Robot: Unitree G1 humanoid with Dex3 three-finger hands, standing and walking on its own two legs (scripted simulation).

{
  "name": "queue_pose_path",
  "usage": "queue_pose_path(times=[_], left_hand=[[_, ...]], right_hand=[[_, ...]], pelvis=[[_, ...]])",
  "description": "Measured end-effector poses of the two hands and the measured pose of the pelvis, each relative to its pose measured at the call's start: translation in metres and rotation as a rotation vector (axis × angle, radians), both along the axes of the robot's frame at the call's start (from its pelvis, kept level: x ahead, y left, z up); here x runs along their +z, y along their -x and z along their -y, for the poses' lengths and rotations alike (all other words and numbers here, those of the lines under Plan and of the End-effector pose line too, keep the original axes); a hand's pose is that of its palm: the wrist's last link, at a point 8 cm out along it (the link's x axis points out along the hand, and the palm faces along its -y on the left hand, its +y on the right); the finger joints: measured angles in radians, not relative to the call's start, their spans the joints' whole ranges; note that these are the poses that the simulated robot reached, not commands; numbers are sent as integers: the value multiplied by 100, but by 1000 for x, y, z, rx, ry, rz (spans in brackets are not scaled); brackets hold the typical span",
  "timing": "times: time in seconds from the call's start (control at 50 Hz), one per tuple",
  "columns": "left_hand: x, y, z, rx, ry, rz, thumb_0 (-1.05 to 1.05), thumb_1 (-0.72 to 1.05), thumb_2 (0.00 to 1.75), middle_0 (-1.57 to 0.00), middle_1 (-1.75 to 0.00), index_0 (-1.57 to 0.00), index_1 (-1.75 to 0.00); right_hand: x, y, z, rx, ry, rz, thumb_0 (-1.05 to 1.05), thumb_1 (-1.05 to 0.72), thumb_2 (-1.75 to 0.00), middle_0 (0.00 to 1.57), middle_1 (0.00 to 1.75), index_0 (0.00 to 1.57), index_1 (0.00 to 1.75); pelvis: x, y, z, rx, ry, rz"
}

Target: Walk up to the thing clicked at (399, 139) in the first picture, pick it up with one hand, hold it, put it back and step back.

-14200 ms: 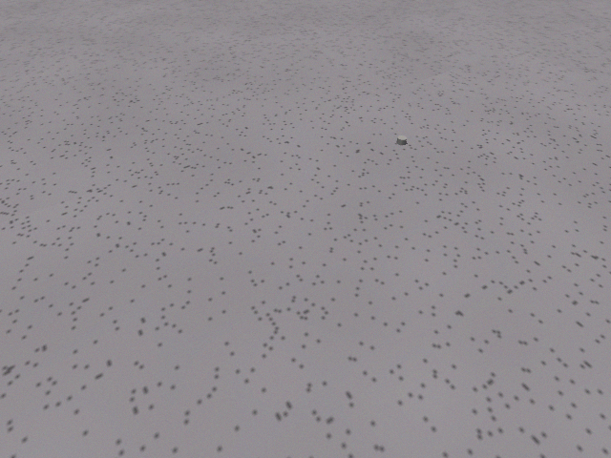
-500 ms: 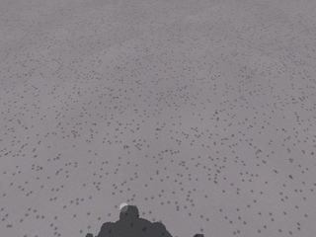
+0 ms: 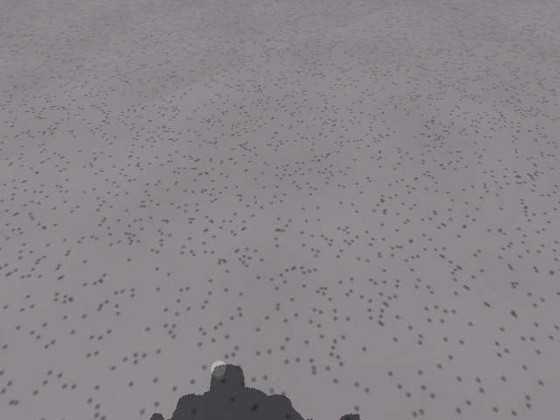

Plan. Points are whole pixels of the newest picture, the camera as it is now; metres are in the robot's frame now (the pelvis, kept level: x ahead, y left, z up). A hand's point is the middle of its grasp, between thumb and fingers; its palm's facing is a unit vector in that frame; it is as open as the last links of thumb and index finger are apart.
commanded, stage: stand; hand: left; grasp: from above
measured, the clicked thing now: (219, 370) +0.44 +0.22 -0.77
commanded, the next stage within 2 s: rise first in 0.08 s
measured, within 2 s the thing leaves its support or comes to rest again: neither
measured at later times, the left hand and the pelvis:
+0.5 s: hand out of the picture +0.14 +0.25 -0.17, palm faces -0.04 -0.93 -0.37, open 10.3 cm; pelvis -0.02 +0.00 -0.03, yaw +1 degrees
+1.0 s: hand out of the picture +0.12 +0.27 -0.27, palm faces -0.25 -0.81 -0.53, open 12.9 cm; pelvis -0.03 +0.01 -0.12, yaw +2 degrees
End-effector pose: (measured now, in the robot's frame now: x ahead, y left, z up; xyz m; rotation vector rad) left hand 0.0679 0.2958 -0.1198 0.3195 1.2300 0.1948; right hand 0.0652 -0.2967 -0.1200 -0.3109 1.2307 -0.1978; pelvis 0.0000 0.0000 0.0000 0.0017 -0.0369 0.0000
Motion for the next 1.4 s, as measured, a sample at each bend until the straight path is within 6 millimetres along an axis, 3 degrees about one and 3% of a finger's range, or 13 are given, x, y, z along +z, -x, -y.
queue_pose_path(times=[0.22,0.32,0.44,0.58,0.66,0.76,0.92,1.02,1.16,1.28,1.4], left_hand=[[1,-2,-1,11,0,21,0,90,90,-21,-31,-20,-31],[-5,-36,1,36,15,109,1,76,92,-22,-43,-20,-44],[-12,-64,-1,-46,-1,150,0,43,91,-20,-69,-19,-68],[-25,-55,-3,-76,-45,86,0,-5,89,-20,-85,-19,-85],[-37,-48,-6,-90,-62,93,0,-22,88,-21,-88,-20,-89],[-50,-40,-7,-129,-83,101,0,-32,86,-24,-88,-23,-89],[-74,-37,-8,-210,-137,76,0,-34,81,-29,-86,-27,-87],[-109,-59,-13,-324,-214,89,0,-32,79,-30,-87,-29,-87],[-168,-111,-9,-518,-343,182,0,-31,78,-29,-90,-29,-89],[-213,-150,-4,-661,-453,232,0,-32,81,-27,-93,-27,-91],[-255,-185,-1,-796,-541,251,0,-30,81,-27,-92,-27,-91]], right_hand=[[1,-1,-2,-5,1,17,0,-91,-91,20,30,20,30],[-1,-9,-18,19,-17,114,0,-93,-91,20,30,20,30],[-9,-10,-37,3,-56,175,0,-93,-91,20,30,20,30],[-17,-23,-50,20,-79,252,1,-90,-90,20,30,20,30],[-23,-36,-52,48,-68,304,1,-89,-90,20,30,20,30],[-33,-53,-55,79,-54,357,1,-89,-90,20,30,20,30],[-50,-75,-62,143,-56,430,1,-90,-90,20,30,20,30],[-83,-83,-60,189,-56,457,1,-90,-90,20,30,20,30],[-157,-75,-48,192,-55,409,1,-90,-90,20,30,20,30],[-226,-47,-36,159,-59,302,1,-90,-90,20,30,20,30],[-285,-2,-29,126,-61,172,1,-90,-90,20,30,20,30]], pelvis=[[-1,1,-1,5,0,-11],[-9,14,0,28,3,-77],[-21,18,-1,23,6,-145],[-35,18,-6,26,14,-192],[-49,19,-8,29,20,-224],[-67,22,-10,33,28,-263],[-93,27,-9,41,38,-331],[-128,35,-6,43,37,-413],[-192,50,-2,44,35,-523],[-242,66,1,41,37,-591],[-287,84,3,37,42,-627]])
